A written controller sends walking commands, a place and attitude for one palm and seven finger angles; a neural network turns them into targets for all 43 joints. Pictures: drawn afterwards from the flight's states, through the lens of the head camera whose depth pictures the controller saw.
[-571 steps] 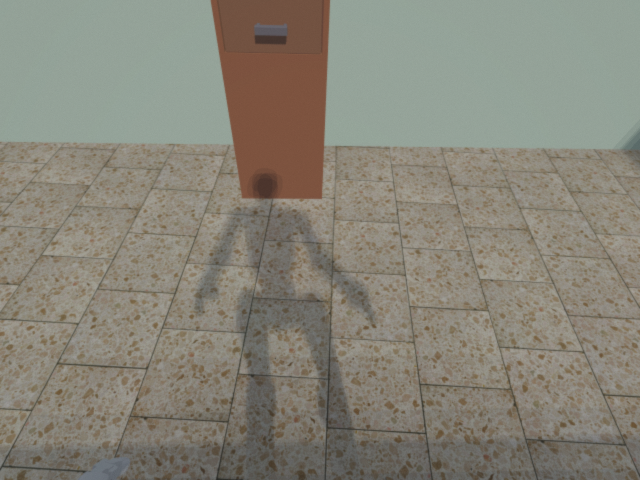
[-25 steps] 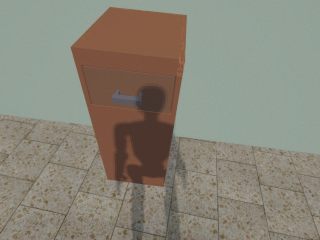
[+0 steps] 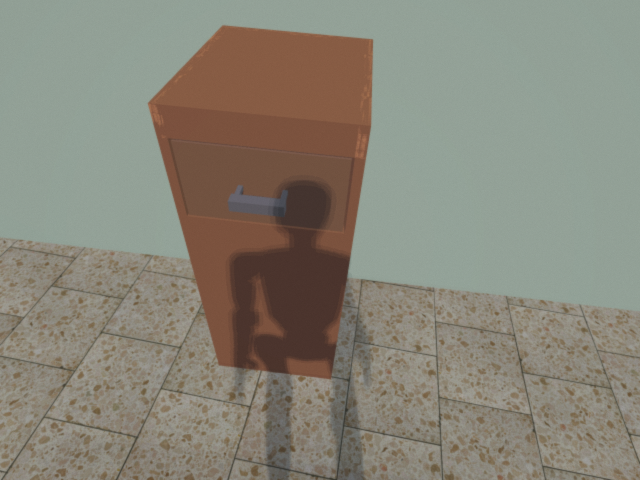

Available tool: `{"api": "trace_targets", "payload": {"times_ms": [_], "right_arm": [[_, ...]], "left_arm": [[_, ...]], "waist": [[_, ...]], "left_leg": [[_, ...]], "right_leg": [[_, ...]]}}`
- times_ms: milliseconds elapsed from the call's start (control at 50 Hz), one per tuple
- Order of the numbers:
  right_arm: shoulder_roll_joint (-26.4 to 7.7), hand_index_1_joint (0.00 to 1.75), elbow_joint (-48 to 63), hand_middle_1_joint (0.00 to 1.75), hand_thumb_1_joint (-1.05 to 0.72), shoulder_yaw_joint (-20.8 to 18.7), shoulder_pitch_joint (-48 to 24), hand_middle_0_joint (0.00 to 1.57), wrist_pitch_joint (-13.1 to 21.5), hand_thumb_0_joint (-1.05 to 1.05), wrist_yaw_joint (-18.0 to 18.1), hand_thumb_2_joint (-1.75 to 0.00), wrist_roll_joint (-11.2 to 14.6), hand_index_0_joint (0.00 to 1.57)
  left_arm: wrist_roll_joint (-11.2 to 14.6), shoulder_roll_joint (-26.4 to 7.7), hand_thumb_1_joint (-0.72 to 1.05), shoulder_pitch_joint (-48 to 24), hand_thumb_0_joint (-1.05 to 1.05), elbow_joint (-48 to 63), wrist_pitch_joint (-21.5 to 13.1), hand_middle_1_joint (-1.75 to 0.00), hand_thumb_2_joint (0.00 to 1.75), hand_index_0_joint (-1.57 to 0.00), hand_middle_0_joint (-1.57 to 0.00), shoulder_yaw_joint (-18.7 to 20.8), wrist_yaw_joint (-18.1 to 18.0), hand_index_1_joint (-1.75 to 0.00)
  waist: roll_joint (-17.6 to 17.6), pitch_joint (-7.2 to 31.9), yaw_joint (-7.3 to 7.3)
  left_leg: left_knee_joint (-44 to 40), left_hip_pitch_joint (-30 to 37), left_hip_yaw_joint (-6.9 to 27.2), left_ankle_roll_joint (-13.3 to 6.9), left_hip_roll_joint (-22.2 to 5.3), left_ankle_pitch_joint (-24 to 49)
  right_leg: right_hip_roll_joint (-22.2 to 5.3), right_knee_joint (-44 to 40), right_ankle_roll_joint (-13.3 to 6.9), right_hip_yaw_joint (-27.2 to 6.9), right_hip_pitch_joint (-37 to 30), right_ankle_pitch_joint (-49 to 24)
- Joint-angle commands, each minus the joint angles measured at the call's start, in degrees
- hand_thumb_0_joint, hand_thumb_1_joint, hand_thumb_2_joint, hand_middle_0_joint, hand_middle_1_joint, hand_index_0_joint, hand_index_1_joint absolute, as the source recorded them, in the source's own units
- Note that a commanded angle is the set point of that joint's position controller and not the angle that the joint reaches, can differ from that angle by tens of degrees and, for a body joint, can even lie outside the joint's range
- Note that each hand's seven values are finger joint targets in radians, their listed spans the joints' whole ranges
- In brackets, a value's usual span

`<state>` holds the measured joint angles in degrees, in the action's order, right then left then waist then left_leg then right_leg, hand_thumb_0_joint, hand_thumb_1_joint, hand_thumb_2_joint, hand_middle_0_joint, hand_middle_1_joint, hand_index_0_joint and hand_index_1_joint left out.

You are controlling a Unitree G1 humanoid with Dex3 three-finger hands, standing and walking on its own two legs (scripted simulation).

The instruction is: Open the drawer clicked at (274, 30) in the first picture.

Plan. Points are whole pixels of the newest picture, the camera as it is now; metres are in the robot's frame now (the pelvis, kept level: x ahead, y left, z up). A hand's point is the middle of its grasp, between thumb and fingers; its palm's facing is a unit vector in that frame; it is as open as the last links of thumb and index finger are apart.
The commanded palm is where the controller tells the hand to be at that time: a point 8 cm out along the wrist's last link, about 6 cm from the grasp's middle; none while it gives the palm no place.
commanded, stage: shuffle to correct the standing spot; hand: left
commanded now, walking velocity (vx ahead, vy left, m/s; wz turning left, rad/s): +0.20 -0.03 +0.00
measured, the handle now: (259, 198) +0.61 +0.15 +0.00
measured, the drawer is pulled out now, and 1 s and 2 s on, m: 0.00 0.00 0.00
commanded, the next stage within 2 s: come to a stop and stand still in 0.50 s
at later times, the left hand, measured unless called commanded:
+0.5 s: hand out of the picture +0.09 +0.21 -0.17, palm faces -0.03 -0.98 -0.18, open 7.3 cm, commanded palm none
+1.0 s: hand (221, 456) +0.20 +0.16 -0.17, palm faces +0.03 -0.98 -0.18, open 7.2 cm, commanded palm none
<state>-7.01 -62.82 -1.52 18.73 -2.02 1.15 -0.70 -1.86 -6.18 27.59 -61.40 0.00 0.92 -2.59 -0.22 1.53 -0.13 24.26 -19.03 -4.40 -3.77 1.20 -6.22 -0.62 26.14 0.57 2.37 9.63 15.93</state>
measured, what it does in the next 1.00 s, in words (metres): steps on the spot: left foot, then right foot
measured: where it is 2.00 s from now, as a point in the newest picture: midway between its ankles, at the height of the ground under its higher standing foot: outside the picture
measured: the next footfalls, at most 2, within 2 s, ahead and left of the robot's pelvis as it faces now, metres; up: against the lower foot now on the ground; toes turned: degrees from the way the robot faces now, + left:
left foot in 0.26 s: +0.05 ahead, +0.09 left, +0.00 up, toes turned +3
right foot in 0.72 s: +0.18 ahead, -0.14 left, +0.00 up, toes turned -10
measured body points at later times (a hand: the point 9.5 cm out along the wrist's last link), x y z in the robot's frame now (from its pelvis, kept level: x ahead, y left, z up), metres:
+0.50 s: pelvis +0.04 +0.02 +0.01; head +0.05 +0.04 +0.46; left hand +0.09 +0.26 -0.15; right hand -0.07 -0.17 -0.14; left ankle +0.01 +0.09 -0.74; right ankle +0.06 -0.12 -0.67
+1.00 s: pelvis +0.09 -0.01 -0.01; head +0.13 +0.00 +0.44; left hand +0.20 +0.21 -0.15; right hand +0.13 -0.25 -0.16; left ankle +0.09 +0.10 -0.70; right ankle +0.14 -0.13 -0.74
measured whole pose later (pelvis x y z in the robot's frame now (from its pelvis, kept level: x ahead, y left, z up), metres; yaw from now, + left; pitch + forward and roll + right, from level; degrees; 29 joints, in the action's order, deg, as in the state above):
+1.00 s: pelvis +0.09 -0.01 -0.01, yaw -1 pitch -1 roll -1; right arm -10.0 -58.8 -4.1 10.4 -3.1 1.3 -0.6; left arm -1.8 -7.2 6.6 -54.1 -0.1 3.0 -2.7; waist 0.2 -5.2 -0.2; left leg 53.5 -23.8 -2.0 2.0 -1.1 -26.1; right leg -3.5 28.8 -0.8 8.6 17.5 10.2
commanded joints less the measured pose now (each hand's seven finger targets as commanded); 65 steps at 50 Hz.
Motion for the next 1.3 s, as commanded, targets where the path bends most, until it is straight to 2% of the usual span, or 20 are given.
{"api": "trace_targets", "payload": {"times_ms": [0, 80, 120, 160, 200, 220, 240, 260, 380, 560, 640, 680, 700, 740, 920, 1040, 1060, 1100, 1160, 1280], "right_arm": [[-6.36, 0.30, 2.54, 0.30, -0.90, -1.41, 2.57, 0.20, 0.25, 0.00, 0.04, -0.90, -0.77, 0.20], [-3.97, 0.30, 3.36, 0.30, -0.90, -1.87, 2.48, 0.20, -0.83, 0.00, 0.06, -0.90, -0.82, 0.20], [-2.46, 0.30, 2.85, 0.30, -0.90, -2.92, 6.71, 0.20, -1.28, 0.00, -0.03, -0.90, -0.76, 0.20], [-1.85, 0.30, 1.20, 0.30, -0.90, -3.05, 14.35, 0.20, -0.30, 0.00, -0.48, -0.90, -0.31, 0.20], [-0.40, 0.30, 1.05, 0.30, -0.90, -1.08, 15.04, 0.20, 2.53, 0.00, -0.69, -0.90, -0.28, 0.20], [-2.64, 0.30, 0.63, 0.30, -0.90, -1.23, 15.23, 0.20, 3.49, 0.00, -0.15, -0.90, -0.43, 0.20], [-7.51, 0.30, 1.02, 0.30, -0.90, -2.25, 16.89, 0.20, 4.17, 0.00, 0.54, -0.90, -0.76, 0.20], [-9.66, 0.30, 1.79, 0.30, -0.90, -2.49, 16.66, 0.20, 4.17, 0.00, 1.34, -0.90, -0.52, 0.20], [-5.17, 0.30, 1.83, 0.30, -0.90, -0.56, 9.36, 0.20, 6.36, 0.00, 1.57, -0.90, -0.54, 0.20], [-4.74, 0.30, -2.31, 0.30, -0.90, -0.86, 16.16, 0.20, 5.80, 0.00, 1.65, -0.90, -1.22, 0.20], [-5.26, 0.30, -2.31, 0.30, -0.90, -0.96, 12.62, 0.20, 4.80, 0.00, 1.53, -0.90, -1.13, 0.20], [-3.27, 0.30, -2.21, 0.30, -0.90, -0.43, 11.79, 0.20, 4.83, 0.00, 1.02, -0.90, -0.02, 0.20], [-1.05, 0.30, -1.74, 0.30, -0.90, 0.01, 14.04, 0.20, 4.67, 0.00, 0.68, -0.90, 0.44, 0.20], [-0.67, 0.30, -0.82, 0.30, -0.90, -0.39, 11.00, 0.20, 3.20, 0.00, 1.20, -0.90, 0.81, 0.20], [-3.10, 0.30, 3.82, 0.30, -0.90, -2.56, 1.51, 0.20, -1.53, 0.00, -0.34, -0.90, -0.37, 0.20], [-4.83, 0.30, 6.16, 0.30, -0.90, -2.47, 3.77, 0.20, 0.17, 0.00, -0.74, -0.90, -0.27, 0.20], [-6.04, 0.30, 6.12, 0.30, -0.90, -2.55, 5.30, 0.20, 0.80, 0.00, -0.71, -0.90, -0.20, 0.20], [-14.24, 0.30, 9.25, 0.30, -0.90, -3.57, 0.65, 0.20, 1.28, 0.00, -0.30, -0.90, -1.27, 0.20], [-11.36, 0.30, 10.67, 0.30, -0.90, -1.89, -9.61, 0.20, 2.18, 0.00, 0.64, -0.90, -1.65, 0.20], [-11.22, 0.30, 6.76, 0.30, -0.90, -1.81, 0.44, 0.20, 2.84, 0.00, 2.42, -0.90, -0.57, 0.20]], "left_arm": [[-0.26, -3.79, 0.90, 10.44, 0.00, -0.58, 0.49, -0.30, 0.90, -0.20, -0.20, 1.24, -0.04, -0.30], [-0.04, -5.47, 0.90, 10.15, 0.00, -0.55, 1.34, -0.30, 0.90, -0.20, -0.20, 2.62, 0.44, -0.30], [-0.01, -7.91, 0.90, -2.80, 0.00, 3.00, 0.93, -0.30, 0.90, -0.20, -0.20, 3.64, -0.29, -0.30], [-0.26, -8.16, 0.90, -13.82, 0.00, 6.20, -0.36, -0.30, 0.90, -0.20, -0.20, 3.72, -0.59, -0.30], [-0.08, -6.60, 0.90, -7.14, 0.00, 4.85, -0.41, -0.30, 0.90, -0.20, -0.20, 2.74, 0.16, -0.30], [0.27, -4.85, 0.90, -2.33, 0.00, 3.70, -0.07, -0.30, 0.90, -0.20, -0.20, 2.23, 0.45, -0.30], [0.50, -1.56, 0.90, 0.13, 0.00, 3.89, -0.12, -0.30, 0.90, -0.20, -0.20, 1.83, 1.00, -0.30], [-0.31, -2.71, 0.90, -3.07, 0.00, 5.59, -0.28, -0.30, 0.90, -0.20, -0.20, 1.91, 1.62, -0.30], [-0.17, -2.56, 0.90, -6.14, 0.00, 4.23, -0.52, -0.30, 0.90, -0.20, -0.20, 2.41, 2.87, -0.30], [0.58, -2.49, 0.90, -18.06, 0.00, 7.62, -0.79, -0.30, 0.90, -0.20, -0.20, 1.52, 3.08, -0.30], [0.76, -2.57, 0.90, -15.10, 0.00, 6.82, -1.37, -0.30, 0.90, -0.20, -0.20, 1.64, 2.42, -0.30], [0.75, -6.59, 0.90, -5.11, 0.00, 3.42, -2.40, -0.30, 0.90, -0.20, -0.20, 2.29, 1.18, -0.30], [0.87, -9.99, 0.90, -2.76, 0.00, 2.59, -2.83, -0.30, 0.90, -0.20, -0.20, 2.79, 0.42, -0.30], [0.91, -11.34, 0.90, -5.63, 0.00, 3.48, -2.49, -0.30, 0.90, -0.20, -0.20, 2.64, -0.05, -0.30], [0.00, -11.78, 0.90, -15.24, 0.00, 8.40, -0.21, -0.30, 0.90, -0.20, -0.20, 4.69, -1.13, -0.30], [-0.27, -13.06, 0.90, -19.12, 0.00, 10.58, 1.16, -0.30, 0.90, -0.20, -0.20, 4.95, -0.14, -0.30], [-0.02, -11.07, 0.90, -18.00, 0.00, 10.72, 1.70, -0.30, 0.90, -0.20, -0.20, 4.43, 0.01, -0.30], [0.71, -5.81, 0.90, -15.98, 0.00, 11.21, 2.35, -0.30, 0.90, -0.20, -0.20, 2.78, 0.57, -0.30], [-0.12, -8.48, 0.90, -11.58, 0.00, 7.17, 2.22, -0.30, 0.90, -0.20, -0.20, 3.47, 1.76, -0.30], [-0.22, -9.59, 0.90, -7.11, 0.00, 4.13, 2.62, -0.30, 0.90, -0.20, -0.20, 3.71, 2.29, -0.30]], "waist": [[2.60, -8.85, 1.35], [-7.49, -8.81, 0.86], [-14.70, -7.39, -4.51], [-10.06, -4.93, -9.32], [1.70, -10.16, -4.76], [11.21, -11.00, -3.06], [22.59, -12.98, -2.86], [16.72, -16.36, -2.60], [1.47, -10.67, 0.76], [5.82, -7.05, -3.90], [5.56, -4.66, -1.26], [-1.05, 2.37, 3.06], [-8.41, 7.93, 2.13], [-5.67, 4.41, 1.45], [-6.25, -1.09, 0.36], [-9.25, 2.03, -2.39], [-2.58, 2.17, -3.00], [20.86, -4.25, -2.59], [11.59, -5.32, 1.83], [4.17, -3.10, -0.91]], "left_leg": [[-11.45, -2.22, 9.53, 2.60, -6.12, -29.99], [7.07, -0.71, 1.08, 4.47, 0.19, -21.34], [35.38, 5.27, 0.98, 4.08, 0.17, -13.33], [33.17, 11.31, 3.41, 2.96, -4.02, -16.58], [3.15, 6.94, -1.46, 2.67, -2.31, -17.31], [-5.10, 6.27, 5.31, 2.74, -4.19, -23.99], [-14.62, 8.46, 25.59, -1.07, -16.24, -32.40], [-19.20, 6.97, 33.58, -5.94, -23.09, -35.39], [-18.02, 4.26, 17.68, -3.89, -16.27, -14.39], [-9.93, 16.06, 8.27, -5.68, -16.09, 16.72], [-3.17, 12.87, 5.62, -3.95, -14.33, 20.25], [6.87, 3.34, 3.12, 0.90, -9.62, 10.09], [12.83, -2.01, -0.89, 3.72, -4.35, -11.44], [23.94, -2.52, 1.82, 4.50, -3.52, -27.93], [32.26, -3.70, 3.63, 6.34, -2.92, -18.83], [9.92, 8.03, 1.12, 5.25, -2.65, -10.11], [2.15, 13.74, 3.40, 5.12, -4.16, -6.58], [-15.77, -1.68, 27.04, -1.42, -20.51, -19.02], [-17.86, -4.25, 22.06, -1.38, -16.80, -28.13], [-14.16, 13.91, 15.54, 3.31, -17.56, -5.37]], "right_leg": [[-1.20, -6.32, -2.74, -2.46, 8.48, 17.95], [-6.17, -14.10, -6.04, -8.35, 14.63, 25.23], [-17.05, -23.43, -9.33, -17.32, 27.61, 26.70], [-15.25, -17.92, -7.56, -10.05, 29.10, 18.03], [-7.22, -1.07, -6.02, -5.07, 18.28, 15.65], [-3.68, 9.26, -5.44, -2.36, 18.86, 15.54], [0.81, 22.45, -2.97, 1.57, 28.55, 13.72], [-1.87, 29.83, -2.66, -1.74, 33.23, 10.92], [-5.49, 36.05, -0.76, -3.83, 28.02, -6.29], [-3.98, 14.76, -0.80, 2.67, 22.82, -3.80], [-2.25, 2.88, -1.39, 3.80, 9.16, -5.32], [-7.03, -1.78, -2.19, -1.97, -11.70, -23.14], [-17.95, -0.83, -5.85, -11.74, -19.68, -40.49], [-22.47, -0.91, -11.86, -11.02, -13.33, -59.69], [-19.46, -6.15, -11.69, -5.48, 4.11, -37.36], [-15.25, -2.74, -7.16, -4.38, 9.52, -10.37], [-11.86, 2.34, -4.70, -2.57, 14.62, -0.48], [-0.32, 20.32, 0.30, -0.18, 18.61, 15.87], [-1.63, 27.88, 0.08, -5.30, 14.70, 5.21], [-0.41, 34.15, 2.31, -7.74, 23.82, -1.15]]}}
